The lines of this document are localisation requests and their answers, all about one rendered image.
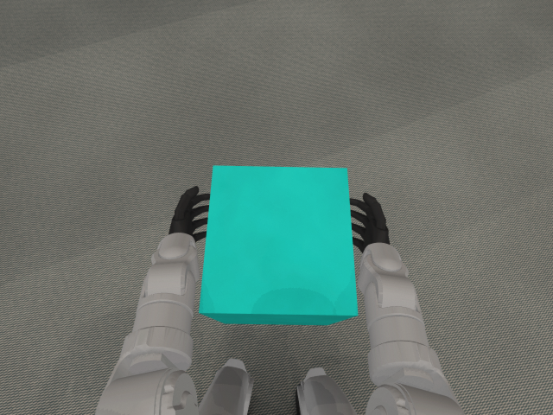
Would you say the carton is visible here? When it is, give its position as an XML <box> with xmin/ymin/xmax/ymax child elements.
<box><xmin>199</xmin><ymin>165</ymin><xmax>358</xmax><ymax>325</ymax></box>

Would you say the robot right thigh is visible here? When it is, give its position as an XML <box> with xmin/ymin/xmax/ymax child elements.
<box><xmin>297</xmin><ymin>375</ymin><xmax>358</xmax><ymax>415</ymax></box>

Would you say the robot right forearm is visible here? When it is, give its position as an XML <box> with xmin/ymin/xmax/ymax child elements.
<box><xmin>357</xmin><ymin>243</ymin><xmax>461</xmax><ymax>407</ymax></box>

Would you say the robot left upper arm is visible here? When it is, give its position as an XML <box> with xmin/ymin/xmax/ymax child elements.
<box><xmin>96</xmin><ymin>367</ymin><xmax>199</xmax><ymax>415</ymax></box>

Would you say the robot right upper arm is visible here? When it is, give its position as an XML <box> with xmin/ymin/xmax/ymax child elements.
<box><xmin>365</xmin><ymin>382</ymin><xmax>465</xmax><ymax>415</ymax></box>

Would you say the robot left hand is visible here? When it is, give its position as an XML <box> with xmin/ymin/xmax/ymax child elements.
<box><xmin>168</xmin><ymin>186</ymin><xmax>210</xmax><ymax>243</ymax></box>

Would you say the robot left forearm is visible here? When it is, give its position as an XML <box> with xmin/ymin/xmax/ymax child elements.
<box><xmin>95</xmin><ymin>233</ymin><xmax>200</xmax><ymax>415</ymax></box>

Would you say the robot thigh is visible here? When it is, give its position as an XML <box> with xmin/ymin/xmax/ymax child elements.
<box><xmin>198</xmin><ymin>366</ymin><xmax>254</xmax><ymax>415</ymax></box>
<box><xmin>297</xmin><ymin>375</ymin><xmax>358</xmax><ymax>415</ymax></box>

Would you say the robot right hand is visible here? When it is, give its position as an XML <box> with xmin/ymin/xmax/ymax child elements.
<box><xmin>349</xmin><ymin>193</ymin><xmax>390</xmax><ymax>253</ymax></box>

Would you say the robot left thigh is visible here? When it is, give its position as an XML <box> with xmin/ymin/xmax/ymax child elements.
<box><xmin>198</xmin><ymin>366</ymin><xmax>254</xmax><ymax>415</ymax></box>

